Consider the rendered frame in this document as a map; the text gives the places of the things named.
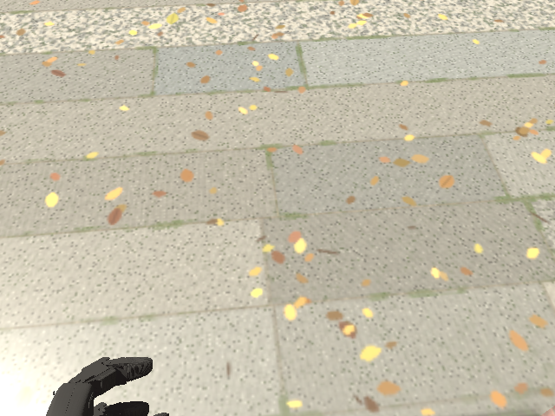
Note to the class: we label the robot left hand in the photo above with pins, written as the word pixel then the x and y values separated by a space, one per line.
pixel 76 398

